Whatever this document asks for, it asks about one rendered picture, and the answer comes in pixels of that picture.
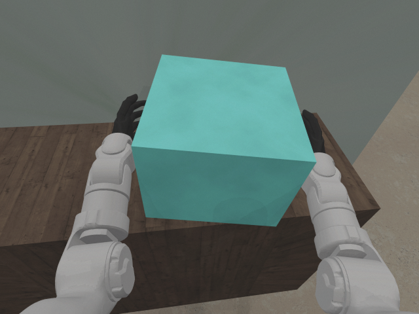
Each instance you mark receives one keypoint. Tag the robot left hand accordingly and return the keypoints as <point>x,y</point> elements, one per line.
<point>124,123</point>

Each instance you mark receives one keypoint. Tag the robot left forearm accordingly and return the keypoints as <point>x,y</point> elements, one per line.
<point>103,217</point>

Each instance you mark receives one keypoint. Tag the robot right forearm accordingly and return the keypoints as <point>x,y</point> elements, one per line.
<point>338,232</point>

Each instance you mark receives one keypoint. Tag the right robot upper arm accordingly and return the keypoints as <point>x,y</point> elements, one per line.
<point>347,285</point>

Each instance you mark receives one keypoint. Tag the left robot upper arm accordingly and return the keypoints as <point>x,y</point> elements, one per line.
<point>91,279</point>

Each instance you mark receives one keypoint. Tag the carton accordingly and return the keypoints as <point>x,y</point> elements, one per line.
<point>220,141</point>

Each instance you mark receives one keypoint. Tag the pedestal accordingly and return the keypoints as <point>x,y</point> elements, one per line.
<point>43,176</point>

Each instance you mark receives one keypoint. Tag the robot right hand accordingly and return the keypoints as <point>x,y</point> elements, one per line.
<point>314,131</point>

